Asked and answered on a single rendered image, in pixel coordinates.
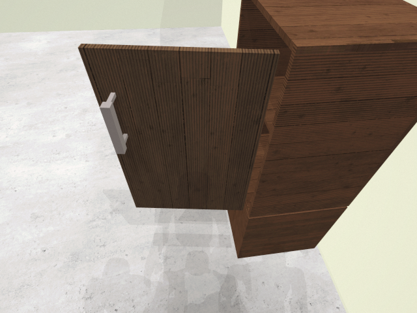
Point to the cupboard door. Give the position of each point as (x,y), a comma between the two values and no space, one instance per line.
(194,117)

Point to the handle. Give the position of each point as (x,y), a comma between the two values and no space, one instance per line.
(110,117)

